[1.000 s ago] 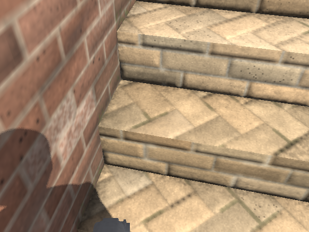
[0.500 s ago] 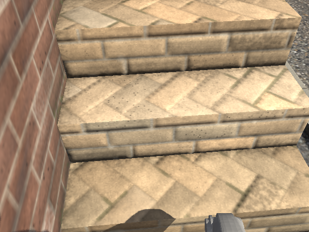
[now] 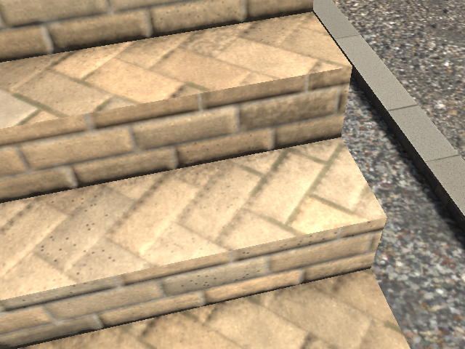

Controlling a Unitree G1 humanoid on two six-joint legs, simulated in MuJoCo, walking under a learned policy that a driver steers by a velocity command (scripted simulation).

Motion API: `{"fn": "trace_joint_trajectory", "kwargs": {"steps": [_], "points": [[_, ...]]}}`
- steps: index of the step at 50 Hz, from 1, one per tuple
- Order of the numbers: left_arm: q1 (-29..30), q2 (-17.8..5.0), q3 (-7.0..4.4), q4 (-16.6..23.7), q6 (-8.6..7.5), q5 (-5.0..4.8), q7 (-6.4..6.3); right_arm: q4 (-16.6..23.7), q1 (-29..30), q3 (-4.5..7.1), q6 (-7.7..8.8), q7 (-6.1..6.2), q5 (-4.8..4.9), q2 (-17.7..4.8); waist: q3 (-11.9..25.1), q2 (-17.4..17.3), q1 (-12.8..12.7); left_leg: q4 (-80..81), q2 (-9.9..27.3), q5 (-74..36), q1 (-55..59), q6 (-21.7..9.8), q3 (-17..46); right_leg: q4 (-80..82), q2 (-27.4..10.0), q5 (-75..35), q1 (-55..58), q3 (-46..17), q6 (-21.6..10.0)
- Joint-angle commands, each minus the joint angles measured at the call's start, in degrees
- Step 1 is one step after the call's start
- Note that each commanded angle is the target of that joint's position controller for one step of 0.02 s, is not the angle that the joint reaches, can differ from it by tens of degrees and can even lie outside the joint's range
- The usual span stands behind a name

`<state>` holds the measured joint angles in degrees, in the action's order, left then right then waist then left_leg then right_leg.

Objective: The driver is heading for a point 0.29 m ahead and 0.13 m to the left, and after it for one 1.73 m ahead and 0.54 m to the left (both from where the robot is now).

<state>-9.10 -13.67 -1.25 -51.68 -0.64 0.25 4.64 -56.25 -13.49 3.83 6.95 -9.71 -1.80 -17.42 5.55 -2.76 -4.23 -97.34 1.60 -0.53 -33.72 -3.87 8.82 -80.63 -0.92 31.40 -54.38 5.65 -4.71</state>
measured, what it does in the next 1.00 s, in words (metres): climbs, turning left: left foot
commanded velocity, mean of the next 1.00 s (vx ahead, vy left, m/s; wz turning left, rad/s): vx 0.10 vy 0.00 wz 0.41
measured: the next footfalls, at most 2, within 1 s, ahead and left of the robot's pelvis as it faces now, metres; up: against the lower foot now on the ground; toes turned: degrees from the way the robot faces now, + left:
left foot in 0.76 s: +0.10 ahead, +0.27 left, +0.00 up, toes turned +21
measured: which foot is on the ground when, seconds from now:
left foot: up 0.00-0.74, down 0.76-1.00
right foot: down 0.00-0.76, up 0.78-1.00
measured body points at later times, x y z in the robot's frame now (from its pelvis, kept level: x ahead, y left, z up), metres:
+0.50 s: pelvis +0.10 +0.02 +0.15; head +0.11 +0.00 +0.60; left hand +0.09 +0.27 +0.02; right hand +0.22 -0.22 +0.00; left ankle +0.12 +0.20 -0.23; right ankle +0.09 -0.09 -0.59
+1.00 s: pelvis +0.19 +0.17 +0.15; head +0.19 +0.16 +0.60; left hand +0.36 +0.46 +0.12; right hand +0.16 -0.08 +0.00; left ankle +0.06 +0.25 -0.59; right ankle +0.31 +0.10 -0.33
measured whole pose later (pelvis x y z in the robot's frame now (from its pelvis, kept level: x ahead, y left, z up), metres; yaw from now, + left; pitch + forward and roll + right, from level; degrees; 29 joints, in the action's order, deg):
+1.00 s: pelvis +0.19 +0.17 +0.15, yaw +27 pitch +6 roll -1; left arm 4.5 -9.5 2.3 -33.3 1.9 0.2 -1.0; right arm -63.4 -34.1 1.2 2.7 -6.4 -2.2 -10.5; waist 7.4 -3.1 2.0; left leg -25.2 0.5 19.3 -11.9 0.6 5.4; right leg -108.4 -2.1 42.4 -69.0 2.8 -6.2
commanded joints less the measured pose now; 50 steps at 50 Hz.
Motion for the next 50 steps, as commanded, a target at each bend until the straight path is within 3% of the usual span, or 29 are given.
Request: {"fn": "trace_joint_trajectory", "kwargs": {"steps": [1, 2, 3, 4, 5, 6, 8, 11, 15, 18, 21, 25, 30, 33, 34, 35, 36, 37, 38, 39, 40, 42, 43, 44, 46, 47, 48, 49, 50], "points": [[-5.3, -8.0, -1.80, 0.7, 0.55, 0.41, 0.95, 0.1, -4.8, -0.74, 0.21, 1.47, 3.35, 3.6, 3.0, 9.1, 1.0, -30.8, -4.8, -3.5, -23.7, -5.0, 11.9, 49.1, -14.7, -16.9, 21.4, -47.9, -5.8], [-4.0, -5.0, -0.64, 0.3, 0.73, 1.51, 0.82, -1.4, -7.6, -0.74, -0.69, 1.83, 3.72, 3.1, 0.8, 2.5, 2.3, -29.5, -4.9, -4.5, -24.7, -5.1, 12.3, 52.2, -15.9, -17.6, 20.8, -45.5, -6.2], [-2.5, 3.4, -0.39, -3.1, -2.29, 0.41, -2.12, 7.7, -1.5, -2.36, -2.51, 10.03, 1.23, 10.1, -0.8, 7.6, 8.2, -23.1, -4.8, 7.4, -22.9, -0.9, 1.0, 50.4, -13.3, -7.9, 26.7, -28.6, -1.1], [-2.6, 2.8, 0.11, -3.2, -4.10, 0.30, -3.20, 6.9, -2.4, -2.36, -3.97, 13.28, 2.11, 7.7, -4.9, 7.7, 7.4, -18.2, -4.5, 9.3, -23.1, 0.2, -0.1, 52.4, -10.8, -9.3, 25.5, -22.5, 0.4], [-3.1, -0.9, 0.42, -0.6, -3.14, 6.54, -0.30, 2.9, -5.7, -1.29, -2.99, 5.43, 2.02, -1.5, -7.1, -5.6, 3.0, -19.1, -4.6, 1.3, -29.6, -0.3, 11.9, 56.2, -13.8, -16.8, 22.6, -26.8, -2.0], [-3.0, -6.9, -1.32, 0.3, -3.61, 5.72, 0.51, 3.0, -7.7, -0.17, -1.69, 2.68, 3.49, -3.8, -8.4, -0.7, 4.5, -17.6, -5.1, 2.7, -30.7, 1.4, 10.8, 58.5, -16.3, -21.5, 25.6, -24.3, -4.9], [-10.1, -6.8, -1.85, -2.6, -2.72, 6.21, 1.28, 1.4, -9.9, -0.80, -1.33, 0.70, 3.35, -1.4, -7.0, 3.1, 2.8, -31.2, -9.0, 3.3, -34.2, 0.5, 5.6, 59.0, -13.6, -28.3, 31.5, -13.3, -6.6], [-12.0, -7.0, -1.78, -3.6, -2.38, 7.37, 1.38, 2.5, -7.6, -0.84, -1.61, 1.75, 4.04, -2.2, -7.9, 3.6, 1.3, -44.7, -11.4, 6.4, -44.5, -0.6, 4.8, 60.8, -13.8, -26.0, 39.1, -7.8, -4.6], [-13.5, -5.6, 0.79, -1.7, -4.44, 5.30, 0.88, 5.4, -6.4, -0.76, -3.47, 2.56, 4.76, -3.3, -8.4, 7.5, 0.7, -42.3, -9.1, 9.0, -43.4, 5.9, 0.5, 62.8, -12.3, -17.6, 40.9, -1.8, -1.0], [-16.5, -9.2, 0.33, 0.0, -5.29, 6.88, -0.13, 8.3, -2.6, -1.60, -4.34, 3.55, 3.92, -2.3, -11.7, 7.5, -2.7, -39.4, -8.0, 8.9, -50.5, 5.7, 1.7, 66.2, -16.9, -18.9, 48.5, -4.0, -5.3], [-16.0, -7.9, 0.90, 1.1, -5.46, 7.09, 0.10, 9.0, -2.9, -1.65, -5.40, 5.08, 2.26, -2.0, -11.7, 5.7, -2.6, -34.8, -7.9, 4.8, -51.3, 4.6, 5.0, 67.7, -20.1, -26.2, 53.9, -3.5, -9.1], [-7.7, -6.1, 1.78, 6.9, -5.39, 6.99, -1.11, 11.0, -0.5, -1.26, -7.29, 7.55, 2.34, -2.7, -7.6, 6.2, -0.3, -32.1, -7.0, 3.3, -45.9, 4.5, 6.2, 67.4, -21.7, -38.0, 57.1, -0.7, -11.7], [0.7, -11.1, -0.71, 11.4, -7.61, 6.20, -3.96, 15.3, 1.7, -1.46, -7.39, 5.64, 1.29, -1.0, -3.7, 6.0, 3.0, -12.0, -2.0, 9.9, -32.9, 6.2, 1.6, 65.6, -21.2, -52.9, 59.5, 5.4, -8.0], [9.4, -15.5, -3.61, 11.8, -7.29, 4.25, -4.50, 19.5, 0.3, -3.66, -8.10, 4.39, 0.84, 3.4, -2.7, 8.5, 9.1, 23.0, 5.5, 12.7, -13.7, 4.5, -4.3, 65.7, -19.9, -55.8, 52.7, 9.5, -2.8], [3.9, -16.3, -4.87, 8.8, -6.27, 3.45, -4.09, 23.1, 5.5, -3.72, -8.39, 4.61, 1.29, 2.3, -2.4, 12.4, 7.1, 35.1, 1.8, 28.2, -15.2, 5.0, -8.8, 61.4, -20.6, -55.0, 57.1, 6.3, -3.7], [3.4, -15.6, -5.32, 9.5, -5.50, 4.20, -4.29, 22.9, 6.0, -3.25, -7.34, 5.31, 2.89, -0.7, -0.1, 8.0, 5.2, 45.9, -1.6, 25.1, -17.7, 4.1, -10.4, 51.9, -16.8, -69.7, 66.6, 6.3, -2.9], [3.4, -16.2, -5.85, 9.5, -3.82, 4.57, -5.06, 18.4, -2.7, -2.28, -6.15, 4.65, 3.75, -0.1, 2.1, 6.1, 6.2, 70.4, -1.6, -4.4, -5.8, 3.4, -11.9, 42.0, -15.4, -78.6, 70.6, 6.9, 0.3], [1.7, -15.1, -5.25, 8.3, -1.53, 2.78, -4.47, 13.3, -11.5, -1.51, -6.16, 4.75, 2.62, 1.3, 1.6, 8.5, 10.5, 99.1, -4.5, -27.6, 11.3, 2.8, -14.7, 32.5, -13.6, -70.1, 65.2, 5.0, 2.6], [-9.9, -9.6, -4.00, 1.9, -1.22, 6.96, -3.58, 10.0, -15.5, -0.48, -5.48, 6.31, 0.61, 1.8, -6.1, 4.3, 8.4, 97.7, -5.1, -34.8, 34.1, 0.0, -10.7, 21.8, -13.5, -36.3, 38.4, 4.8, 6.6], [-22.4, 6.5, 0.21, 4.0, -2.57, 6.84, -0.65, 8.9, -21.1, 2.51, -2.66, 8.41, 2.37, -14.4, 11.5, -11.9, -2.9, 54.5, 12.1, -95.3, 67.1, -21.2, 6.0, -1.4, -6.4, 2.3, 6.7, 5.8, 11.7], [-9.6, 1.3, 0.39, 6.8, -2.90, 2.67, -0.14, 7.0, -29.7, 3.23, -1.98, 6.89, -1.05, -15.3, 20.7, -12.9, 9.5, 57.0, 21.7, -103.9, 59.9, -24.9, 11.6, -25.6, -2.4, 9.2, 5.7, -1.0, 13.5], [19.6, -3.0, -1.18, 15.9, -3.76, -1.44, -2.81, 2.1, -32.8, 0.08, -0.32, 4.78, -0.07, -3.2, 6.1, -21.5, 14.9, 62.8, 16.2, -58.6, 41.6, -13.5, 5.6, -53.0, -1.3, 14.6, -15.6, -1.3, 6.8], [26.3, -3.6, -1.21, 17.9, -4.37, -0.14, -3.99, 0.3, -32.1, -0.23, -0.40, 5.20, 1.00, -2.6, 3.4, -17.4, 15.7, 63.6, 16.6, -55.9, 43.0, -12.1, 6.6, -56.7, -1.3, 19.6, -24.3, -2.1, 3.4], [29.0, -3.3, -0.82, 20.8, -4.75, -0.18, -4.67, -0.4, -27.3, -0.44, -1.15, 5.07, 0.75, -1.5, -0.4, -9.2, 13.6, 66.0, 16.5, -49.4, 36.2, -10.9, 7.4, -54.5, -1.7, 21.5, -23.8, -3.5, 0.8], [24.4, 0.3, 1.93, 24.7, -2.60, -2.42, -6.89, -2.2, -14.6, -1.10, -1.88, 4.99, -2.11, -0.4, -2.8, -5.2, 5.6, 73.8, 17.5, -31.7, 26.6, -9.4, 10.0, -51.3, -1.4, 24.4, -27.0, -11.3, -3.9], [22.0, -1.6, 1.89, 26.3, -0.67, -1.50, -7.16, -1.5, -9.5, -0.78, -1.88, 3.91, -2.79, -3.0, -3.0, 1.4, 0.4, 78.5, 17.3, -20.8, 19.5, -9.7, 10.2, -35.3, -4.9, 11.2, -22.2, -11.1, -4.0], [20.8, -1.4, 2.19, 26.7, 1.18, -0.13, -6.97, 1.2, -1.5, -0.69, -1.66, 3.77, -1.60, -3.5, -3.1, 3.9, -3.7, 82.8, 15.4, -5.5, 10.7, -8.9, 9.1, -25.1, -6.4, 2.6, -16.8, -10.0, -3.8], [22.5, -1.9, 2.95, 28.0, 3.73, 0.71, -6.26, 5.6, 5.9, 0.06, -1.99, 2.84, 0.81, -7.8, -3.5, 6.1, -7.5, 93.2, 13.0, 7.8, -7.0, -7.3, 6.2, -11.9, -5.1, 12.1, 1.6, -6.4, -3.0], [22.7, 1.0, 3.85, 27.0, 5.14, 0.77, -4.69, 5.9, 4.9, 0.06, -2.18, 2.54, 1.15, -9.7, -1.8, -2.4, -8.0, 97.8, 13.9, 5.2, -16.6, -8.9, 7.3, -20.5, -0.8, 7.2, 15.4, -2.9, -0.7]]}}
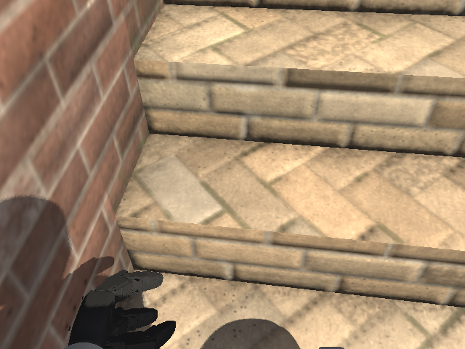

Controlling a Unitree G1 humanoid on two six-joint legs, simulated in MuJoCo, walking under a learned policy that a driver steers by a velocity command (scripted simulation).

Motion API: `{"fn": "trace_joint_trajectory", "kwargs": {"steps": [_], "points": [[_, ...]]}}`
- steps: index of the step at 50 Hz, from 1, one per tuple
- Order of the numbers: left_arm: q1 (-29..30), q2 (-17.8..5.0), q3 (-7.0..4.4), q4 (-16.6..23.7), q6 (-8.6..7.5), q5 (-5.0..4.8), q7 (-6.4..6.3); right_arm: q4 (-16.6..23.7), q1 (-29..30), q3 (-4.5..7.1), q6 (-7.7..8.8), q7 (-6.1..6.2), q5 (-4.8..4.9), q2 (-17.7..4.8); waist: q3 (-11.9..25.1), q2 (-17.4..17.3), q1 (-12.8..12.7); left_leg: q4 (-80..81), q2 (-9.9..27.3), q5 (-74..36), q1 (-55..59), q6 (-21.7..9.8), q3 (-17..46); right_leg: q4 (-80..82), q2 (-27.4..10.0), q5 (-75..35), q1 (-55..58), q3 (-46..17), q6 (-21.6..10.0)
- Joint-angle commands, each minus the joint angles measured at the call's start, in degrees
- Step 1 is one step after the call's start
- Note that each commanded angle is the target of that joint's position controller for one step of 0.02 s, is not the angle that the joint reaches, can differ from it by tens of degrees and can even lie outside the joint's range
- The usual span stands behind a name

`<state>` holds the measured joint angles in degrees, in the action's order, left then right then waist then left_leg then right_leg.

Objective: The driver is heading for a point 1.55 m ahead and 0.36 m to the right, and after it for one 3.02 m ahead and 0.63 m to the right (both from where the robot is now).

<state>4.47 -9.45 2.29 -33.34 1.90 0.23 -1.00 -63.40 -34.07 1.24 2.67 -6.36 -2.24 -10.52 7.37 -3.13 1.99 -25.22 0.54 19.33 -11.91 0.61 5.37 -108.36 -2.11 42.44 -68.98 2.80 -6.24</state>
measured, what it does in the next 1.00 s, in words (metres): climbs: right foot 0.19 m higher, then left foot 0.20 m higher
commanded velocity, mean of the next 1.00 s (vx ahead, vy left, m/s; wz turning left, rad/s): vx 0.35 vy -0.15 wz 0.00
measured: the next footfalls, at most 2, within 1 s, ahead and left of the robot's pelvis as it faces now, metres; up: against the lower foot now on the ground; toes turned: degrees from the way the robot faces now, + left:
right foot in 0.10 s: +0.12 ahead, -0.11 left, +0.19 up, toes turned +4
left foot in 0.68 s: +0.41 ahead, +0.06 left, +0.39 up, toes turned +9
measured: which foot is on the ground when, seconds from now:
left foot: down 0.00-0.18, up 0.20-0.66, down 0.68-1.00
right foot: up 0.00-0.08, down 0.10-0.70, up 0.72-1.00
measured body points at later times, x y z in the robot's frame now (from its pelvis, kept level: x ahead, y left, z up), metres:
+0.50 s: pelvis +0.15 -0.06 +0.18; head +0.21 -0.03 +0.62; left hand +0.04 +0.16 +0.04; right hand +0.46 -0.19 +0.13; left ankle +0.18 +0.04 -0.28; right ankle +0.08 -0.11 -0.55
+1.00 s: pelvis +0.39 -0.09 +0.38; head +0.42 -0.08 +0.83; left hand +0.68 +0.07 +0.34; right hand +0.34 -0.36 +0.25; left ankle +0.37 +0.05 -0.35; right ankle +0.46 -0.25 +0.00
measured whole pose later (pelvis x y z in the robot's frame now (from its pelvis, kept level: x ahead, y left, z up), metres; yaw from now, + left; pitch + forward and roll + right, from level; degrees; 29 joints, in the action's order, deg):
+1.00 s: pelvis +0.39 -0.09 +0.38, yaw -4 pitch +1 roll +1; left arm 5.0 -5.2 -0.6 -28.2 2.4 0.4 -1.0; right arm -55.5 -24.7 2.4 6.9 5.6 -1.2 -13.7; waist -2.7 3.0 0.1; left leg -33.2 6.2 19.6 -14.1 1.9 -10.5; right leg -129.1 4.5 14.6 -78.2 -10.8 -5.9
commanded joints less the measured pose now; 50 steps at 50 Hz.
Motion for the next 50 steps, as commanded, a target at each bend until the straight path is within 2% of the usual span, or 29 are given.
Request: {"fn": "trace_joint_trajectory", "kwargs": {"steps": [1, 3, 4, 5, 6, 7, 8, 9, 10, 11, 13, 16, 21, 24, 25, 26, 30, 31, 32, 33, 34, 35, 36, 38, 39, 41, 43, 46, 50], "points": [[0.3, -1.8, 0.77, 3.8, 2.67, 0.59, 2.92, 13.4, 28.1, 2.68, 2.51, -1.07, 1.33, -17.6, -4.0, -4.1, -16.7, 22.1, 15.1, -37.5, -35.4, -14.2, 6.1, 1.3, 2.1, -13.3, 31.0, 3.5, 1.7], [-5.6, -5.5, 0.43, -1.9, 2.35, 0.66, 3.47, 11.5, 19.4, 2.86, 3.66, -0.90, 2.08, -17.0, 1.5, -2.0, -11.5, 10.7, 13.5, -81.8, -8.8, -16.4, 2.3, 19.3, 6.6, -16.1, 22.4, 6.5, 2.2], [-3.5, -4.3, 1.01, -2.8, 1.65, 1.48, 3.34, 7.6, 12.2, 2.31, 3.60, -1.30, 2.38, -14.4, 2.6, -7.2, -8.1, 6.2, 15.6, -97.6, 5.6, -19.4, 4.6, 30.0, 7.6, -11.3, 16.3, 7.6, 0.6], [-5.6, -3.6, 1.26, -3.4, 1.45, 0.74, 3.25, 4.4, 7.2, 2.81, 3.08, -2.58, 0.67, -14.0, 5.9, -12.6, -6.3, 2.4, 17.9, -107.7, 14.6, -21.4, 4.9, 34.8, 7.6, -10.8, 15.8, 3.9, -2.1], [-6.7, -4.6, 1.10, -6.3, 1.12, 0.02, 3.32, 2.3, 0.7, 2.51, 2.16, -3.45, -1.74, -11.3, 10.8, -6.8, -2.0, -4.5, 13.8, -108.8, 17.5, -20.4, 0.2, 38.7, 7.7, -17.8, 20.0, -2.2, -5.5], [-14.6, -1.8, -0.53, -7.2, 0.27, 1.75, -0.23, 12.4, 11.3, 3.47, 4.41, 6.35, 4.87, -9.2, 13.9, 4.3, -5.4, -14.7, 16.0, -120.6, 10.6, -14.4, -4.1, 39.1, 7.9, 3.5, 37.7, -3.5, -6.6], [-17.1, -4.0, -0.64, -9.7, 0.98, 1.41, -2.03, 14.5, 17.7, 3.46, 4.32, 8.47, 6.60, -12.1, 11.1, 10.3, -9.0, -23.6, 13.9, -111.2, 4.6, -12.7, -5.3, 53.2, 6.0, 7.4, 36.8, -9.4, -7.8], [-13.2, -5.6, -0.87, -10.9, 1.49, 0.97, -3.14, 17.9, 24.6, 2.77, 3.98, 8.72, 5.12, -9.9, 6.1, 21.0, -9.5, -40.1, 4.6, -68.4, -4.1, -8.7, -8.4, 67.7, -0.2, 7.6, 31.8, -21.1, -13.2], [-14.4, -4.5, -1.52, -13.4, 1.03, 0.30, -3.33, 18.5, 27.4, 2.09, 2.25, 7.89, -0.72, -6.2, -1.8, 21.0, -9.1, -59.7, -2.6, -22.5, -19.5, -7.0, -3.8, 76.8, -1.1, -5.7, 32.6, -33.5, -16.5], [-15.9, -6.9, -3.11, -14.4, 0.29, 0.60, -3.04, 21.9, 28.3, 1.20, 1.20, 7.56, -3.56, -0.7, -6.4, 13.1, -7.2, -83.8, -6.6, -8.8, -33.4, -5.9, 4.3, 76.5, -2.5, -16.3, 36.7, -38.2, -17.5], [-22.3, -7.1, -5.18, -18.7, -2.23, 0.72, -1.91, 28.3, 29.4, -0.68, 0.68, 9.08, -3.99, 4.9, -11.7, 5.1, -3.4, -94.1, -7.2, -1.8, -49.5, -7.0, 10.0, 78.2, -2.5, -10.0, 42.0, -34.7, -11.5], [-23.3, -1.3, -4.40, -19.7, -4.48, -0.25, -1.15, 30.7, 27.3, -1.00, 0.55, 10.65, -3.29, 1.8, -11.8, -0.8, -0.1, -90.8, -4.4, -6.0, -50.9, -5.0, 7.3, 80.7, -2.0, -20.3, 45.2, -25.3, -7.1], [-25.3, -5.9, -5.79, -15.7, -7.63, 0.19, -2.25, 35.2, 40.0, -0.40, -2.48, 11.10, 0.52, -2.0, -8.2, -0.8, -4.9, -77.8, 0.5, -3.7, -51.5, -3.2, -5.0, 91.3, -5.2, -41.1, 55.2, -22.0, -10.1], [-36.6, -8.8, -7.27, -17.7, -8.61, 1.00, -3.10, 38.0, 45.8, -0.54, -1.89, 11.66, -0.42, 0.9, -7.8, 3.6, -9.6, -99.2, 0.9, 13.4, -72.3, -6.3, -1.7, 91.2, -10.6, -51.9, 77.5, -24.1, -13.7], [-51.9, 2.6, -1.02, -27.6, -5.72, 4.20, 1.18, 34.9, 43.3, -4.34, -1.97, 4.82, -1.77, 3.8, 8.3, 1.8, -10.1, -112.5, -6.4, 15.6, -85.7, -9.6, 8.3, 75.6, -12.4, -62.4, 85.0, -33.2, -13.4], [-46.6, -12.2, -8.76, -19.1, -7.43, 2.66, -1.58, 39.0, 47.8, -1.32, -0.05, 9.01, -0.82, 4.2, -7.7, 4.7, -13.0, -110.2, -2.1, 21.8, -92.8, -9.6, 2.6, 86.5, -14.0, -56.1, 96.8, -21.5, -11.7], [-41.3, -5.6, -6.41, -21.4, -7.93, -1.24, -1.55, 48.1, 59.6, -3.30, -2.38, 10.81, 1.00, 3.1, -12.9, 3.3, -9.7, -73.6, 2.7, 16.0, -57.6, -6.2, -15.3, 105.1, -3.8, -63.7, 62.5, -11.4, -5.4], [-36.2, -7.6, -6.45, -18.0, -7.45, -3.58, -1.75, 46.0, 54.0, -4.39, -3.20, 10.29, 2.92, 3.5, -5.6, 0.9, -6.4, -51.8, -0.9, 16.7, -27.0, -7.2, -20.7, 107.1, -1.9, -88.7, 50.5, -6.5, -4.9], [-38.0, -10.6, -6.71, -18.3, -7.49, -3.26, -1.68, 40.6, 45.3, -3.26, -3.58, 10.73, 5.56, 3.3, 6.7, 4.6, -4.7, -52.1, -6.4, 12.3, -5.9, -6.6, -20.7, 97.8, -2.1, -109.9, 49.9, -8.1, -4.6], [-37.1, -18.0, -8.72, -17.7, -9.43, -3.23, -0.75, 37.4, 32.4, -0.79, -4.32, 11.74, 6.07, -0.7, 15.8, 11.9, 1.5, -43.6, -7.4, 14.0, -0.8, -5.3, -18.3, 86.0, -4.8, -130.6, 58.8, -10.0, -4.6], [-29.7, -20.5, -9.94, -16.7, -10.93, -3.78, 0.46, 33.6, 19.1, 1.55, -3.96, 12.70, 4.15, -5.2, 22.1, 17.1, 8.9, -35.8, -3.8, 5.0, 8.1, -7.7, -8.8, 69.8, -5.9, -130.9, 61.4, -9.5, -2.4], [-24.6, -16.6, -9.44, -13.2, -11.55, -6.14, 2.38, 29.6, 7.3, 4.92, -3.60, 14.35, 0.40, -14.5, 26.3, -2.5, 15.6, -17.0, 13.6, -4.3, 19.1, -19.8, 26.4, 38.2, 5.4, -94.7, 44.9, -9.7, 1.7], [-22.3, -13.2, -9.84, -10.8, -10.01, -1.12, 3.21, 28.5, 10.2, 5.97, -3.96, 14.29, -0.43, -17.3, 27.4, -12.4, 12.3, 2.8, 21.7, -12.4, 12.5, -23.2, 52.7, 10.9, 15.2, -38.3, 40.1, -12.6, 3.2], [-16.5, -2.2, -7.51, -5.6, -6.44, 4.27, 3.15, 25.0, 26.1, 4.66, -2.00, 12.71, 2.83, -8.9, 10.4, 1.3, 0.9, 0.2, 19.9, 27.6, -2.8, -18.9, 44.3, -12.6, 11.3, -46.7, 23.6, -14.9, 2.5], [-14.4, 2.5, -5.66, -3.9, -4.94, 5.98, 2.74, 21.2, 27.0, 3.34, -1.08, 13.28, 2.29, -4.6, -1.2, 7.1, -2.6, -4.5, 17.7, 27.6, -10.1, -16.3, 33.4, -16.8, 11.4, -45.9, 14.3, -13.1, 1.9], [-14.5, 5.8, -3.83, -1.4, -2.10, 5.69, 2.22, 16.8, 24.8, 1.22, 1.48, 14.15, 0.31, 1.2, -9.3, 11.4, -6.9, -5.3, 14.4, 10.8, -16.3, -12.3, 16.0, -21.4, 10.5, -39.6, 8.3, -13.7, 1.6], [-14.5, 6.4, -2.98, 0.5, -0.78, 2.73, 1.68, 14.2, 21.2, 0.64, 4.13, 13.65, -0.39, 1.2, -12.8, 4.5, -7.1, -1.5, 15.3, -2.9, -12.5, -9.9, 5.6, -22.9, 7.9, -32.7, -1.9, -17.5, 1.6], [-7.9, 5.5, -2.80, 4.2, 0.06, -0.42, 0.20, 12.7, 17.2, 0.34, 5.70, 12.55, 0.70, -2.7, -14.8, 2.1, -6.5, 6.0, 16.1, -6.4, -13.3, -7.6, -2.6, -23.7, 7.4, -29.9, -5.9, -15.3, 1.1], [0.8, 4.0, -2.07, 10.6, 1.39, -0.23, 0.08, 12.6, 15.1, 1.38, 5.44, 11.32, 1.14, -7.9, -13.7, -1.3, -6.7, 14.3, 13.7, 5.3, -10.2, -6.0, -9.4, -14.3, 3.7, -27.4, -7.9, -10.7, 0.0]]}}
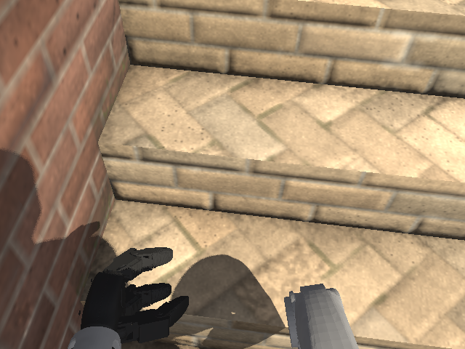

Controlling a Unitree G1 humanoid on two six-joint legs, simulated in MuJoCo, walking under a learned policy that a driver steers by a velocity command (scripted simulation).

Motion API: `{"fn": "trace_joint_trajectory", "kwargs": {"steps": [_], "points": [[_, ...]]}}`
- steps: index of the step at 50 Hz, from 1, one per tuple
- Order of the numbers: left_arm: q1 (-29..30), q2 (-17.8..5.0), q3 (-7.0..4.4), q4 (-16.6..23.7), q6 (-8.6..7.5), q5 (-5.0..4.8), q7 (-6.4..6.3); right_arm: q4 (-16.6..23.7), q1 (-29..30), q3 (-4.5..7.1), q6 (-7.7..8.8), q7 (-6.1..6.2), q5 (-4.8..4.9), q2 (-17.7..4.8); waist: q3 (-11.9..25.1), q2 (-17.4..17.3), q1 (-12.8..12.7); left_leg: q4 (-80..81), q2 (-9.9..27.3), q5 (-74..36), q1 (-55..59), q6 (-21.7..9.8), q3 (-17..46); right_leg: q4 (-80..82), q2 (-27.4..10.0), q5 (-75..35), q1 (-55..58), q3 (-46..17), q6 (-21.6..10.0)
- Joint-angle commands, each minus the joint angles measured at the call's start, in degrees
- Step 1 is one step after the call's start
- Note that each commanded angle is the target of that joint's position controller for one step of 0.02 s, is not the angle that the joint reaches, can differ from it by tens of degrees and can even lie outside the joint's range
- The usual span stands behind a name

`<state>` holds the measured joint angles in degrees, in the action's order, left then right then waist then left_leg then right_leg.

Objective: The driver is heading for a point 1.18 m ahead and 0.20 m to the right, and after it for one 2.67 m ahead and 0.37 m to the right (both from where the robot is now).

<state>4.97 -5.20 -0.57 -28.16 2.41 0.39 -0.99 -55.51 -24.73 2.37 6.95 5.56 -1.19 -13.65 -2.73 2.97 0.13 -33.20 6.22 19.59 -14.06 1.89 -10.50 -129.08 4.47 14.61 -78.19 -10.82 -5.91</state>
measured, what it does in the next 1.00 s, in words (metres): climbs, turning right: right foot 0.19 m higher, then left foot 0.20 m higher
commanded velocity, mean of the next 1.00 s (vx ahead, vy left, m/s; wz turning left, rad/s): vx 0.49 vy -0.04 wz -0.37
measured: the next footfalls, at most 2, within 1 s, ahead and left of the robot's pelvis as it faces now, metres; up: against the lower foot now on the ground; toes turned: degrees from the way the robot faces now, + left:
right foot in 0.14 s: +0.25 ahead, -0.18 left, +0.19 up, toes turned -7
left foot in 0.66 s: +0.50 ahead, -0.04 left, +0.39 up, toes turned -24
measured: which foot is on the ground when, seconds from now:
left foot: down 0.00-0.16, up 0.18-0.64, down 0.66-1.00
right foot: up 0.00-0.12, down 0.14-0.68, up 0.70-1.00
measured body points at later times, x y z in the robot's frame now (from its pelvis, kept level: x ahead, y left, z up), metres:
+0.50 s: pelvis +0.25 -0.10 +0.20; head +0.26 -0.14 +0.65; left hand +0.26 +0.14 +0.07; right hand +0.42 -0.33 +0.11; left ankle +0.38 +0.05 -0.14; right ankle +0.21 -0.17 -0.53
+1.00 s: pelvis +0.48 -0.15 +0.39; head +0.49 -0.16 +0.84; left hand +0.79 -0.09 +0.34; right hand +0.30 -0.25 +0.24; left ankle +0.46 -0.03 -0.34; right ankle +0.49 -0.31 -0.04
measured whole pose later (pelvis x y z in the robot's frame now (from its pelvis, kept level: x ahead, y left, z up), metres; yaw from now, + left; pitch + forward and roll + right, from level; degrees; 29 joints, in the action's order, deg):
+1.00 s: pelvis +0.48 -0.15 +0.39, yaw -21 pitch +6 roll +1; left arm 1.0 -10.3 3.1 -36.2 -1.2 2.8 1.9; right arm -62.5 -34.6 -1.4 5.9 -4.1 -3.4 -4.6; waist 6.3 -0.5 5.3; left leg -32.9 -2.8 22.6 -16.5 -2.7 1.4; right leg -120.3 -0.8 31.9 -74.5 -5.0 -11.9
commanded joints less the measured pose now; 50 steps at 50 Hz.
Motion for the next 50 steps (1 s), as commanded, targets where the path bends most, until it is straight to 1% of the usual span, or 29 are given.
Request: {"fn": "trace_joint_trajectory", "kwargs": {"steps": [1, 3, 5, 7, 8, 9, 10, 11, 12, 13, 16, 17, 19, 22, 24, 26, 28, 31, 33, 34, 35, 36, 37, 40, 43, 44, 45, 46, 50], "points": [[2.7, -1.0, 0.46, 6.9, 1.39, 0.20, 0.58, 4.5, 4.1, 0.85, 1.22, -0.14, -0.19, -6.4, -2.2, -8.8, -3.6, 25.1, 8.8, 5.9, -4.0, -8.0, 6.6, 8.5, -4.4, 0.2, 1.1, 5.1, -0.3], [4.0, 0.0, 2.08, 7.2, 1.75, -0.81, 3.71, 6.0, 2.1, 2.25, -0.02, 1.22, 0.68, -10.1, 2.1, -11.6, -0.6, 35.7, 9.3, -3.3, 0.3, -7.7, -0.1, 31.5, -9.7, 8.9, 17.7, 14.4, -2.6], [0.6, 1.3, 2.30, 2.9, 1.11, -0.50, 3.90, 8.6, 2.0, 2.20, -2.39, 1.98, 2.76, -10.8, 5.5, -7.9, 1.6, 29.4, 9.4, -52.0, 4.3, -10.2, -6.5, 45.4, -5.2, 23.6, 35.7, 22.4, -5.6], [-16.4, -3.7, -0.02, -0.6, 1.39, 1.18, 2.92, 11.1, 1.9, 3.74, -2.31, 0.33, 3.73, -16.6, 21.3, -13.8, -4.8, 5.2, 13.7, -93.6, 13.5, -10.9, -1.7, 57.8, 0.3, 19.5, 53.7, 20.4, -7.5], [-24.9, -7.8, -1.67, -2.8, 0.43, 0.34, 2.94, 12.3, 2.4, 3.84, -2.22, -2.24, 3.81, -17.8, 27.4, -16.9, -7.5, -11.6, 12.2, -88.1, 12.5, -10.3, -1.2, 67.7, 3.5, 21.2, 62.7, 14.2, -7.5], [-23.4, -16.7, -1.99, -2.0, 5.49, 2.12, 3.22, 6.1, 7.5, -2.07, -1.31, -18.24, -8.86, 1.2, 28.2, 1.8, -16.1, -30.8, 2.3, -36.2, -38.0, -15.9, 13.8, 86.8, -2.3, 9.6, 81.5, -25.4, -18.9], [-26.7, -24.9, -5.59, -4.4, 4.03, 0.24, 4.41, 9.3, 4.0, 1.55, -2.91, -19.35, -5.35, -4.7, 26.9, 9.0, -15.2, -67.2, -11.4, -29.2, -42.0, -12.8, 33.0, 107.7, -12.6, 27.8, 74.9, -54.2, -15.5], [-23.7, -23.6, -5.28, -8.1, 2.83, 0.38, 5.13, 8.6, 4.2, 2.41, -2.13, -16.02, -1.15, -5.3, 16.7, 6.2, -11.2, -75.9, -15.1, -33.4, -52.5, -11.5, 42.2, 105.0, -12.6, 35.0, 67.0, -42.1, -2.4], [-21.0, -20.3, -4.69, -10.8, 1.61, -1.38, 5.90, 8.3, 4.6, 2.22, -1.43, -14.87, 0.51, -5.6, 11.3, 6.6, -7.5, -78.8, -12.0, -33.9, -53.9, -9.2, 36.8, 103.0, -12.5, 34.4, 59.3, -36.7, -3.2], [-18.3, -13.6, -4.32, -14.2, -1.81, -1.13, 2.51, 18.8, 8.2, 0.87, -0.89, -7.64, -4.45, 0.7, 17.7, 1.6, 2.8, -84.4, -7.8, -20.9, -39.2, -5.4, 21.0, 107.5, -14.3, 41.2, 61.6, -37.1, 0.1], [-12.4, -8.8, -3.50, -17.7, -7.20, -1.45, 2.44, 20.8, 10.2, -0.46, -4.41, -1.97, -3.22, 1.3, 4.8, 2.0, 6.1, -88.6, -4.1, -16.1, -43.9, -5.1, 17.2, 102.8, -8.0, 20.5, 49.4, -15.0, 1.5], [-15.2, -4.8, 0.95, -14.5, -5.40, 3.17, 5.17, 18.7, 10.3, -2.98, -3.91, -8.28, 1.01, -1.3, -1.7, -3.2, 1.4, -81.7, -8.1, -22.6, -54.0, -6.8, 28.9, 101.0, -10.3, 10.9, 39.6, -17.8, -4.9], [-20.9, -12.1, -1.60, -16.3, -3.28, 2.66, 6.05, 18.9, 13.1, -3.65, -3.03, -11.74, 0.74, 0.8, 2.4, 4.6, -0.5, -94.9, -10.9, -11.8, -59.6, -7.6, 21.6, 104.2, -12.9, 3.5, 46.6, -18.0, -11.7], [-39.7, -10.0, -0.72, -24.5, -3.92, 4.56, 7.32, 19.2, 16.4, -4.94, -0.60, -9.91, 0.33, 4.1, 0.3, 1.7, -1.9, -113.2, -13.7, -11.3, -87.2, -11.3, 23.6, 103.3, -13.9, 2.8, 71.5, -20.6, -6.4], [-34.0, -13.6, -1.10, -21.6, -5.26, 5.57, 9.04, 22.4, 20.6, -4.44, -0.98, -9.36, 1.83, -0.2, 1.5, -2.3, 1.7, -94.4, -9.4, -17.8, -75.3, -10.5, 14.4, 106.6, -10.1, 5.6, 60.5, -9.6, -0.8], [-30.7, -16.9, -1.19, -19.7, -6.06, 5.54, 7.71, 29.3, 33.0, -4.29, -4.29, -10.47, 3.27, -2.0, 4.1, 6.2, -1.2, -81.8, -6.4, -16.3, -52.6, -7.5, 3.0, 118.3, -8.5, -2.9, 38.9, -5.8, -3.7], [-25.3, -18.6, -0.44, -21.4, -5.93, 3.43, 8.90, 29.3, 31.6, -5.31, -8.16, -13.17, 1.63, 1.5, 6.3, 6.9, 5.1, -71.2, -9.9, -12.5, -31.6, -5.5, -3.1, 119.8, -12.6, -48.0, 32.1, -4.4, -9.5], [-28.6, -27.3, -3.35, -23.2, -9.98, -0.55, 10.13, 30.9, 20.5, -2.97, -15.09, -14.47, 0.33, -4.5, 11.1, 13.2, 10.4, -39.6, -13.7, -2.9, -34.9, -4.3, -2.3, 111.5, -22.0, -124.5, 74.1, -4.9, -14.2], [-32.7, -24.9, -4.27, -27.5, -7.87, 1.02, 10.68, 28.9, 6.5, -2.01, -16.99, -13.36, -1.57, -4.5, 19.2, 12.9, 11.2, -22.3, -15.2, -2.8, -25.6, -6.4, 0.6, 94.3, -23.0, -143.1, 88.6, -0.5, -16.5], [-38.6, -20.8, -3.69, -30.7, -6.08, 4.25, 12.11, 23.6, -5.1, -1.40, -18.72, -13.90, -2.91, -7.2, 30.4, 0.3, 10.8, -20.5, -12.2, -20.8, -5.4, -14.4, 16.5, 79.1, -19.5, -133.5, 75.1, -1.3, -16.1], [-37.2, -13.6, -2.00, -31.9, -5.20, 6.45, 12.91, 16.5, -9.8, -1.44, -18.14, -14.70, -3.72, -6.5, 30.3, -14.1, 9.2, -9.0, -2.2, -25.1, 6.3, -24.4, 38.6, 57.9, -6.7, -53.0, 52.1, -3.0, -9.7], [-29.9, -11.7, -2.30, -30.9, -4.53, 3.80, 12.81, 18.2, -7.0, -1.67, -15.18, -13.61, -2.48, -2.9, 19.6, -12.2, 11.2, 1.4, 4.5, 7.8, -3.7, -28.5, 54.3, 28.5, 0.6, -26.6, 32.9, -7.8, -6.2], [-20.1, -10.1, -2.63, -26.3, -4.40, 1.31, 9.77, 15.7, -2.2, -2.67, -11.52, -13.48, 0.16, -0.9, 8.7, -7.7, 8.9, 3.0, 5.0, 17.1, -7.2, -26.5, 52.6, 11.6, 3.4, -20.5, 16.8, -7.7, -7.8], [-12.3, -9.5, -2.00, -16.9, -3.91, 2.62, 4.74, 3.1, -0.3, -6.67, -4.12, -14.22, -0.97, 11.4, 6.9, -0.2, 0.2, 4.6, 1.6, 7.0, -3.8, -19.6, 37.9, 7.1, 4.9, -13.3, 6.2, -10.8, -11.3], [-14.5, -10.2, -0.45, -13.6, -3.15, 1.44, 2.41, 1.2, 5.2, -5.51, -1.07, -13.37, -1.10, 8.2, 5.5, -4.1, -3.5, 10.2, -0.7, -2.9, -8.1, -17.0, 24.1, 7.1, 1.7, -1.7, 4.6, -0.5, -7.6], [-12.8, -4.5, 0.62, -10.2, -5.65, 5.40, 2.96, 0.3, 6.3, -0.81, 1.32, -4.65, 0.55, 0.4, 3.4, 6.0, -7.1, 12.4, 2.3, -2.0, -8.0, -15.2, 26.5, 16.4, -5.1, -5.6, 16.4, 3.5, -0.3], [-11.0, -4.6, 0.49, -9.1, -6.60, 4.26, 3.52, 0.8, 8.0, -0.94, 2.34, -1.79, -0.04, -1.2, 1.8, 7.6, -7.2, 13.8, 2.7, -6.8, -12.4, -16.3, 25.7, 21.3, -6.4, -5.7, 18.9, 6.5, 2.7], [-2.8, -11.8, 1.33, -5.5, -5.30, -0.26, 3.39, 0.0, 2.7, -1.89, 0.11, -9.49, -0.70, -1.8, 5.4, -15.2, 1.1, 13.9, -0.6, -8.8, -14.4, -16.9, 22.9, 6.7, -4.1, 13.0, 10.6, 7.3, -2.2], [12.3, -7.1, 4.85, 1.1, -4.64, 3.19, 2.05, -9.3, -22.0, -3.22, -0.57, -9.70, -3.75, 4.5, 5.7, -9.1, 8.2, 9.8, 6.4, -11.6, 19.4, -16.5, 36.0, 13.2, -7.4, 23.3, -22.3, 5.5, -8.3]]}}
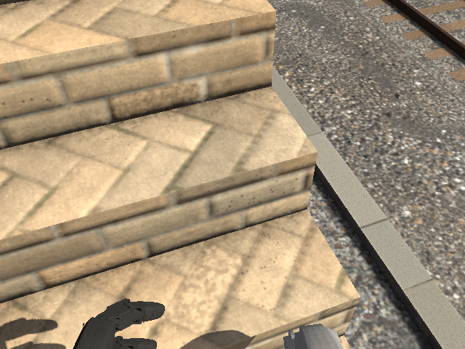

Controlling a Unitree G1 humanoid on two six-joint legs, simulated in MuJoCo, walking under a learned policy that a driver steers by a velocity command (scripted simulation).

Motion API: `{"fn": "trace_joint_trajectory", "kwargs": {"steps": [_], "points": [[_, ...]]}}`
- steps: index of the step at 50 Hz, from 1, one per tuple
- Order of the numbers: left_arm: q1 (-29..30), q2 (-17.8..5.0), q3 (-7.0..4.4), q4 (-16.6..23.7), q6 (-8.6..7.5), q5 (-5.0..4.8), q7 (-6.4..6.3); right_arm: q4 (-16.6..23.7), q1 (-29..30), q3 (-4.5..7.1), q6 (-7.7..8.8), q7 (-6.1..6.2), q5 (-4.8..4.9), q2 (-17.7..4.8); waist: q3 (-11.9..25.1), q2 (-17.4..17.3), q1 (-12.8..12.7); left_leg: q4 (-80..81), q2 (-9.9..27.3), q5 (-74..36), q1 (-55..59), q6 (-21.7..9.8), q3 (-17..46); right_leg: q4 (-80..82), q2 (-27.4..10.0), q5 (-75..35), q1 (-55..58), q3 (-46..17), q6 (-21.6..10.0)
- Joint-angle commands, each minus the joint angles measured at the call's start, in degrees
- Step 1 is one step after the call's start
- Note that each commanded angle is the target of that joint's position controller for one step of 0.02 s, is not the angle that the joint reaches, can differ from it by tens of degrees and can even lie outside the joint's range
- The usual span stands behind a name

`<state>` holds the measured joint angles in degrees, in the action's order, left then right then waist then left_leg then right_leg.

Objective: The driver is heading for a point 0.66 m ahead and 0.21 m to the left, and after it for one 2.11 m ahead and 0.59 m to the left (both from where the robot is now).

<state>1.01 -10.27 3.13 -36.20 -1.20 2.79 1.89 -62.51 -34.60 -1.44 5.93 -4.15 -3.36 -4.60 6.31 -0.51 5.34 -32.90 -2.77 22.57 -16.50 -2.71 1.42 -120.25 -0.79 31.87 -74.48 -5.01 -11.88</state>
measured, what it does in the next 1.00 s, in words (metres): climbs, turning left: right foot 0.19 m higher, then left foot 0.19 m higher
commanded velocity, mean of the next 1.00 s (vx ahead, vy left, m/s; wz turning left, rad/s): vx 0.50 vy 0.00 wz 0.51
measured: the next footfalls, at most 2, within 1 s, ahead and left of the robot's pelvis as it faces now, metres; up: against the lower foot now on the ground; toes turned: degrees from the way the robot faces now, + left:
right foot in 0.12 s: +0.26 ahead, -0.15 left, +0.19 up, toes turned -2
left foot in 0.70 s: +0.44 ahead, +0.18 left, +0.39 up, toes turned +23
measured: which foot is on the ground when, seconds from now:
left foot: down 0.00-0.16, up 0.18-0.68, down 0.70-1.00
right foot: up 0.00-0.10, down 0.12-0.74, up 0.76-1.00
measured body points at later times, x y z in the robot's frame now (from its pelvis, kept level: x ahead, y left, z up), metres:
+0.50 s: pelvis +0.24 -0.02 +0.20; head +0.23 -0.03 +0.65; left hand +0.04 +0.17 +0.07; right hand +0.43 -0.23 +0.08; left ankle +0.25 +0.14 -0.12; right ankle +0.22 -0.15 -0.53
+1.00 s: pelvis +0.44 +0.13 +0.36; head +0.42 +0.11 +0.81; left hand +0.46 +0.43 +0.27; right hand +0.44 -0.09 +0.21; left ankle +0.40 +0.16 -0.34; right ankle +0.54 +0.01 +0.00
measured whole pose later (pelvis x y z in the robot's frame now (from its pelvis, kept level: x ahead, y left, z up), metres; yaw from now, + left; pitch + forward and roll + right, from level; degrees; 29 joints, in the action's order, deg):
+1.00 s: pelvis +0.44 +0.13 +0.36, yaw +31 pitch +6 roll +1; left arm -4.3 -11.9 -0.9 -51.2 -3.4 1.2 1.6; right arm -69.5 -31.5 -1.8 3.3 -6.3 -2.8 -8.6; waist 10.4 -0.1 -2.2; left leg -45.2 -11.6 23.8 -26.2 -7.7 2.1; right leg -131.2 -0.9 -2.2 -76.1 -9.4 -12.6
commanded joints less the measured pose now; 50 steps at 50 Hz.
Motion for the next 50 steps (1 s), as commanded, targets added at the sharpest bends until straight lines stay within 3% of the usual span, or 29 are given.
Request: {"fn": "trace_joint_trajectory", "kwargs": {"steps": [1, 2, 3, 4, 5, 6, 7, 8, 9, 10, 11, 13, 15, 17, 20, 24, 27, 29, 32, 34, 35, 36, 37, 38, 39, 40, 43, 46, 50], "points": [[22.6, -2.1, 1.50, 11.5, -1.03, 1.06, -0.47, -2.3, -12.9, 0.91, 0.07, -0.98, -2.23, -6.4, -2.7, -2.6, 3.5, 12.7, 13.4, -9.5, 19.5, -11.6, 23.6, 18.9, -4.5, 0.2, -22.3, 4.0, -2.0], [23.5, -1.2, 1.12, 12.0, -0.36, -0.05, -0.47, -1.1, -9.8, 1.32, 0.13, -2.37, -2.47, -7.6, -3.4, -5.7, 1.9, 18.5, 12.8, -11.0, 8.7, -11.9, 22.7, 27.9, -5.8, -9.5, -11.2, 6.9, -1.7], [27.2, 0.8, 1.71, 13.9, 1.04, 1.23, 1.03, 2.9, 0.6, 2.66, 0.32, -4.61, -0.62, -10.3, -5.3, -7.6, -3.2, 31.2, 12.3, -15.8, -17.8, -13.5, 15.4, 38.8, -4.8, -3.7, 19.9, 16.3, 0.2], [27.7, 3.0, 2.19, 12.9, 2.42, -1.13, 2.11, -0.1, -4.5, 2.69, 0.84, -6.50, 0.09, -10.4, -5.4, -11.8, -3.3, 34.2, 16.6, -30.4, -28.0, -15.8, 17.8, 36.0, -1.5, 2.1, 34.0, 14.0, 4.0], [14.9, -1.0, -0.35, 9.5, 1.87, -3.00, 3.48, 3.4, 1.4, 2.67, 3.32, -7.78, 1.66, -14.4, -2.9, -14.7, -10.1, 27.1, 16.2, -79.7, -20.5, -15.9, 12.9, 32.4, 4.5, -5.8, 44.0, 21.2, 6.0], [6.3, -7.2, -2.43, 7.0, 1.72, -3.02, 2.84, 5.0, 5.2, 3.51, 4.99, -8.33, 2.72, -16.4, 1.0, -12.9, -13.4, 18.5, 14.0, -103.7, -9.8, -10.6, 8.7, 45.8, 5.5, -15.3, 48.0, 18.1, 4.9], [-0.7, -9.3, -3.39, 4.3, 1.51, -1.03, 2.48, 5.7, 7.2, 4.74, 5.89, -7.71, 3.10, -18.6, 8.6, -13.3, -14.6, 9.2, 14.0, -102.1, -7.9, -8.0, 7.8, 55.4, 3.3, -18.8, 56.2, 10.6, 2.8], [-8.4, -10.1, -3.66, 1.7, 2.46, -1.82, 2.37, 3.1, -2.3, 4.30, 4.95, -8.47, -1.07, -14.6, 18.6, 2.8, -13.4, -4.2, 11.8, -81.8, -21.8, -6.6, 11.4, 65.1, -4.4, -22.0, 74.4, -10.5, -4.1], [-17.8, -12.1, -4.95, -2.2, 3.26, 0.11, 1.59, 1.3, -5.7, 4.14, 2.50, -8.58, -2.95, -11.0, 20.3, 15.0, -15.2, -19.7, 7.4, -41.1, -24.9, -4.7, 12.1, 84.5, -14.5, -11.6, 74.6, -31.9, -9.0], [-23.5, -15.8, -6.92, -4.4, 3.61, 0.20, 1.54, -1.6, -3.6, 6.75, 0.24, -8.30, 0.04, -14.6, 11.4, 19.2, -17.7, -59.2, 1.4, -25.3, -26.5, -1.8, 17.0, 98.7, -21.4, 7.4, 59.3, -47.2, -12.1], [-21.2, -16.8, -6.84, -7.6, 1.92, -0.72, 1.24, -1.7, -0.9, 7.58, -0.05, -6.98, 1.77, -14.9, 4.7, 11.7, -13.7, -80.8, -0.1, -27.9, -34.0, -1.4, 17.9, 101.7, -20.8, 12.3, 53.6, -45.0, -6.5], [-15.1, -7.5, -4.42, -13.0, 0.07, -1.67, 2.04, -1.6, 4.3, 5.99, 0.16, -5.54, 0.57, -8.7, 0.6, -2.7, -8.6, -92.4, -1.4, -27.7, -45.5, -4.3, 18.2, 96.4, -20.7, -4.9, 54.4, -28.4, -3.3], [-10.4, 2.1, -1.98, -15.6, -0.85, 0.34, 1.48, 0.1, 9.4, 4.14, -1.31, -4.99, 0.39, -5.4, 3.3, -4.3, -5.4, -86.5, 1.3, -26.4, -46.8, -7.1, 17.8, 94.2, -17.8, -25.8, 58.6, -11.1, 0.4], [-13.4, 4.5, -1.53, -19.0, -2.83, 1.69, 0.40, 3.4, 14.2, 4.15, -2.43, -4.09, 1.71, -7.6, 1.1, -1.9, -3.9, -85.2, 1.5, -23.7, -51.2, -8.7, 15.8, 95.8, -13.7, -32.4, 60.7, 2.3, 4.2], [-19.6, -0.5, -2.29, -22.5, -5.24, 2.62, -0.42, 5.4, 20.5, 3.75, -2.41, -6.06, 2.56, -9.9, -2.3, 5.7, -4.4, -99.6, -0.3, -14.9, -52.1, -9.6, 5.7, 103.7, -13.6, -25.9, 57.8, 10.5, 1.5], [-30.2, -0.5, 0.11, -29.4, -4.85, 5.30, 1.43, 10.3, 28.8, 0.59, -2.11, -5.41, 3.18, -7.2, -11.0, -0.1, -5.2, -115.6, -0.4, -14.1, -85.7, -16.3, 12.1, 106.8, -23.4, -19.2, 72.9, 5.2, -1.4], [-20.8, 0.0, 1.06, -24.4, -5.13, 6.05, 1.09, 18.1, 37.2, 0.22, -5.08, -4.01, 3.84, -10.0, -4.8, 2.7, -2.4, -88.9, 6.0, -24.9, -60.7, -15.3, -3.6, 116.5, -12.8, -17.1, 51.5, 20.7, 2.2], [-32.5, -0.4, 1.36, -27.1, -6.29, 7.20, 1.05, 22.1, 41.6, -0.38, -7.43, -2.33, 3.67, -10.1, -4.3, 7.8, -5.5, -83.7, 7.9, -20.4, -59.2, -13.2, -6.3, 119.7, -15.3, -21.6, 59.0, 19.7, 1.8], [-32.2, -7.1, -0.25, -27.9, -7.53, 1.79, 4.13, 25.2, 45.1, -0.31, -11.82, -3.25, 2.54, -9.4, -4.7, 12.7, -1.2, -58.4, 3.7, -3.7, -41.6, -10.2, -15.6, 117.8, -19.4, -70.5, 59.4, 21.1, -3.3], [-29.0, -13.7, -2.81, -26.7, -8.43, 0.03, 3.66, 23.7, 38.5, 0.65, -10.33, -4.42, 3.55, -8.7, 1.7, 18.4, 2.2, -44.4, -4.7, 7.2, -38.2, -8.0, -17.2, 106.8, -22.8, -105.4, 77.9, 21.2, -4.1], [-27.4, -14.6, -3.83, -27.2, -7.60, 1.24, 3.41, 22.4, 34.9, 0.68, -9.47, -3.51, 4.00, -8.7, 4.7, 19.3, 2.8, -32.8, -5.8, 3.8, -35.0, -8.8, -14.2, 97.7, -22.8, -116.6, 85.3, 21.8, -3.3], [-32.1, -12.1, -3.98, -27.0, -7.24, 4.91, 2.44, 19.5, 25.8, 1.86, -8.38, -1.43, 4.05, -12.1, 13.4, 13.0, 1.6, -28.8, -6.8, -11.5, -14.4, -12.3, -4.6, 84.0, -18.9, -108.9, 75.4, 20.2, 0.4], [-35.9, -6.6, -2.10, -27.2, -6.42, 9.11, 4.89, 13.8, 12.0, 2.14, -8.48, 0.63, 4.16, -14.6, 22.9, 4.7, 3.8, -21.4, -1.7, -18.9, 13.3, -19.6, 16.6, 68.1, -14.6, -83.9, 49.9, 12.3, 3.3], [-30.0, -7.3, -4.60, -27.6, -4.77, 3.63, 6.03, 10.7, 0.0, 4.16, -8.50, 0.19, 2.39, -20.7, 19.2, -2.4, 6.6, 2.1, 7.3, -1.7, 16.9, -17.6, 41.4, 44.3, -3.4, -38.5, 31.8, 5.0, 6.2], [-24.4, -3.2, -5.04, -26.7, -3.77, -0.83, 5.27, 8.4, -0.5, 5.88, -7.15, 0.32, 0.30, -22.4, 7.8, -2.2, 5.5, 7.1, 10.1, 5.8, 8.8, -7.7, 46.3, 27.0, 1.3, -42.9, 22.8, -8.1, 5.6], [-19.4, 0.3, -5.24, -26.3, -3.86, -1.82, 3.28, 5.6, 0.8, 4.73, -5.76, -0.47, 0.58, -17.2, -1.1, -8.4, 3.1, 4.5, 8.8, 7.9, -1.6, -5.5, 39.8, 16.7, 2.2, -47.9, 16.9, -13.3, 3.5], [-12.3, 0.4, -5.12, -19.8, -4.82, -1.23, 0.73, 3.3, 18.8, 0.98, -3.83, -1.91, 1.63, -8.0, -0.5, 1.4, -9.2, 2.4, 5.7, 0.5, -12.5, -2.9, 32.2, 0.7, 2.8, -46.0, 10.9, -13.8, -1.0], [-11.3, -1.8, -4.99, -15.3, -2.81, -2.32, -0.78, 3.1, 24.5, 0.87, -1.73, -3.06, 0.90, -9.7, -0.6, 1.3, -14.5, 4.8, 6.4, -17.0, -16.2, -1.4, 22.9, -4.2, -0.9, -38.1, 2.9, -5.9, 0.4], [-5.9, 0.7, -2.03, -12.6, -1.16, -1.10, -0.04, -4.3, 9.3, -1.28, 0.12, -1.55, -0.23, -3.1, -1.9, -0.9, -12.5, 4.5, 2.4, -7.7, -12.1, -3.4, 20.0, -22.4, -0.8, -31.1, -10.5, -0.8, -1.6]]}}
